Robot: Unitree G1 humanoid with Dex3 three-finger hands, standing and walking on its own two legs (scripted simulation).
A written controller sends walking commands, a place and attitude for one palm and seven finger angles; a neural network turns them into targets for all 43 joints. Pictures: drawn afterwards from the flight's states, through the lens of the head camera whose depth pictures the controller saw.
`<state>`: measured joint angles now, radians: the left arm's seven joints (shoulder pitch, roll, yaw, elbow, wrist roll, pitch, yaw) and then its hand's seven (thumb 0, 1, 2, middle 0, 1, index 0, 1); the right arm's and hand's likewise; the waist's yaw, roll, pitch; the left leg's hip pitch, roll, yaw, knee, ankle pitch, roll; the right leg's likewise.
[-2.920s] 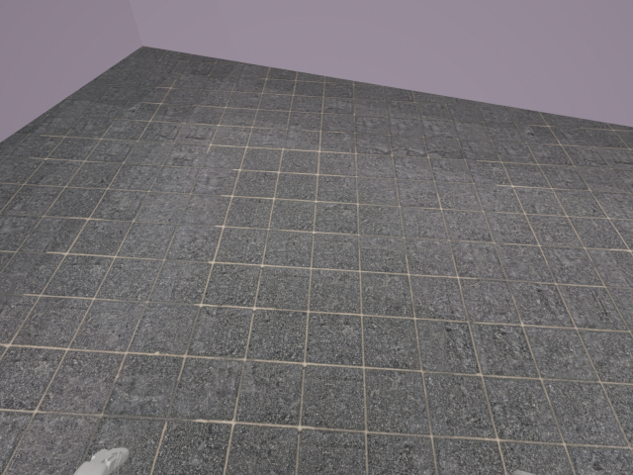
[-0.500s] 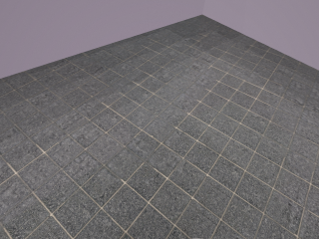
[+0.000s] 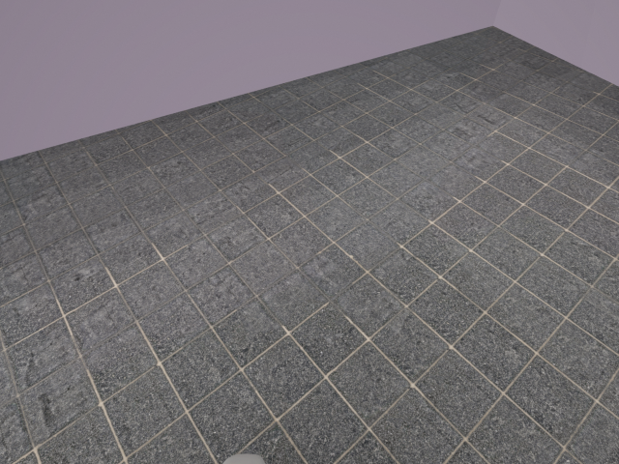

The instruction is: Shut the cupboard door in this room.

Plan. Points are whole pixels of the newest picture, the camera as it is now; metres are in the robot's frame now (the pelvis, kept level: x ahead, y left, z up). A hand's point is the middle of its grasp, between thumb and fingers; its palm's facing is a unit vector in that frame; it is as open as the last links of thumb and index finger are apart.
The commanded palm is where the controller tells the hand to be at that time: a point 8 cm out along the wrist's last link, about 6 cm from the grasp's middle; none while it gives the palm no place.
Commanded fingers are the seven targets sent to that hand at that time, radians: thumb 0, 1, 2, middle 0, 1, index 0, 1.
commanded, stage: turn or walk to find it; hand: left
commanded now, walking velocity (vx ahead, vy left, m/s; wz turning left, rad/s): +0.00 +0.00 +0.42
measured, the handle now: out of the picture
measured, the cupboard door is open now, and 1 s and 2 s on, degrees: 100 100 100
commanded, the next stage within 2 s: none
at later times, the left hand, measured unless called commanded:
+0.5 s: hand out of the picture -0.01 +0.26 -0.17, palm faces +0.23 -0.94 -0.25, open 7.3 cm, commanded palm none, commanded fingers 0.00 0.90 0.90 -0.20 -0.30 -0.20 -0.30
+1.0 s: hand out of the picture -0.09 +0.19 -0.16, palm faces +0.44 -0.86 -0.24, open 7.3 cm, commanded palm none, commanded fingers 0.00 0.90 0.90 -0.20 -0.30 -0.20 -0.30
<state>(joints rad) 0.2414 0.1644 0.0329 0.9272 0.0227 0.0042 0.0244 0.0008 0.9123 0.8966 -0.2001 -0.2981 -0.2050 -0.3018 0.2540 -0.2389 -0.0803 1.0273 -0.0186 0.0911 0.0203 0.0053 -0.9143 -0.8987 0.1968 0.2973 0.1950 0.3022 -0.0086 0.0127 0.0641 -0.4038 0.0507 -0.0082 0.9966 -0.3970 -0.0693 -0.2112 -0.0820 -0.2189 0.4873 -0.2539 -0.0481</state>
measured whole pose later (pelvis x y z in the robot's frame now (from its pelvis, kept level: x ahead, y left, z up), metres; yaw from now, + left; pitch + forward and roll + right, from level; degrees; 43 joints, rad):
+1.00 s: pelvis -0.06 +0.00 +0.00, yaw +26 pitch -1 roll +1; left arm 0.24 0.18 0.04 0.94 0.03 0.00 0.02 0.00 0.91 0.90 -0.20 -0.30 -0.21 -0.30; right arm 0.21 -0.24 -0.08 1.01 -0.01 0.09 0.02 0.01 -0.91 -0.90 0.20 0.30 0.19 0.30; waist 0.00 0.00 0.08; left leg -0.38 0.05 0.01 0.91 -0.42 -0.07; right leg -0.20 -0.10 -0.22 0.51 -0.29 -0.02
